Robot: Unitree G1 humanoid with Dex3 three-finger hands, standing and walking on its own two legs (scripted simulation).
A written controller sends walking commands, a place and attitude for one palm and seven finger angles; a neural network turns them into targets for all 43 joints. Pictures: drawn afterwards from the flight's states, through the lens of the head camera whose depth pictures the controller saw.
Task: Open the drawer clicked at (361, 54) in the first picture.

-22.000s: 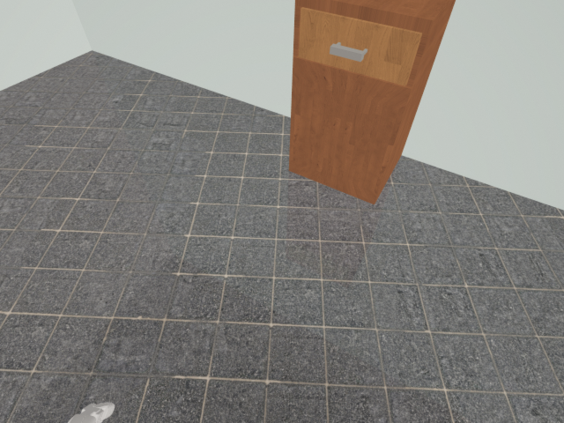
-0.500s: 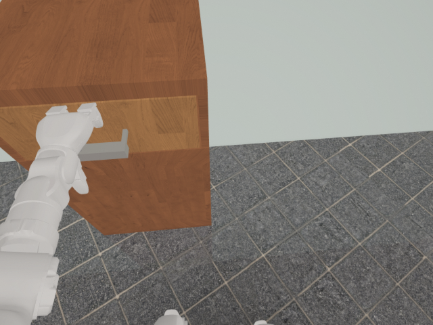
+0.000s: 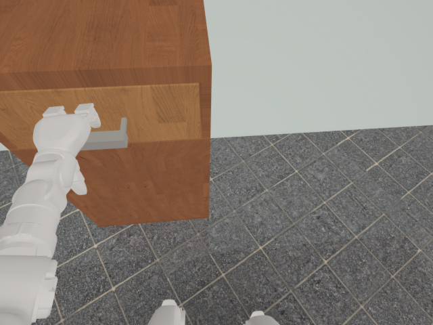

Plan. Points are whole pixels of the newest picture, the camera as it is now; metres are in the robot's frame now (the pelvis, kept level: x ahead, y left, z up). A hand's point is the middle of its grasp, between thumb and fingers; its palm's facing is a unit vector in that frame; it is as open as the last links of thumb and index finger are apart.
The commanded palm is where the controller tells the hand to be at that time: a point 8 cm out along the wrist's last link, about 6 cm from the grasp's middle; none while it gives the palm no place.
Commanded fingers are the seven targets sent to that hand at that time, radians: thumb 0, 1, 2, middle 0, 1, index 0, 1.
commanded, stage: lower the fingers behind the handle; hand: left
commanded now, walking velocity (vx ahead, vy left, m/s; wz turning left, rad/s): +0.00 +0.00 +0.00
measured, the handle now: (98, 131) +0.50 +0.25 +0.00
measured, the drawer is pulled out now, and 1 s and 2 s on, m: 0.00 0.00 0.00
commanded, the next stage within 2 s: lift the fingers back up to retry in 0.94 s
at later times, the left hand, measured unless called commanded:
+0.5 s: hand (78, 151) +0.44 +0.27 +0.01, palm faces -0.05 -0.02 -1.00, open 13.8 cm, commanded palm +0.43 +0.27 +0.03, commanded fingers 0.00 -0.50 0.30 -0.30 -1.20 -0.30 -1.20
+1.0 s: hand (78, 152) +0.44 +0.27 +0.01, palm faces -0.05 -0.01 -1.00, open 13.8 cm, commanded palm +0.43 +0.27 +0.03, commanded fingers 0.00 -0.50 0.30 -0.30 -1.20 -0.30 -1.20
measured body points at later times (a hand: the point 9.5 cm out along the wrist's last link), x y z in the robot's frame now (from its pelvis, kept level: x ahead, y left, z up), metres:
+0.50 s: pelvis -0.02 +0.00 -0.01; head +0.08 +0.01 +0.42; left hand +0.44 +0.27 +0.06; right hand +0.01 -0.27 -0.14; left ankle +0.03 +0.14 -0.68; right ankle -0.03 -0.16 -0.68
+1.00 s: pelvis -0.03 +0.00 -0.02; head +0.08 +0.01 +0.41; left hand +0.44 +0.27 +0.06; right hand +0.00 -0.27 -0.15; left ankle +0.03 +0.14 -0.68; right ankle -0.03 -0.16 -0.68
